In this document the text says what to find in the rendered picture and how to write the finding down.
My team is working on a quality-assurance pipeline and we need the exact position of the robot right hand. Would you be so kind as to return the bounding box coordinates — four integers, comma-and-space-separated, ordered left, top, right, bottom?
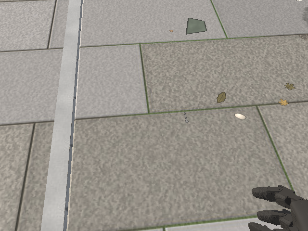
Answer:
248, 185, 308, 231

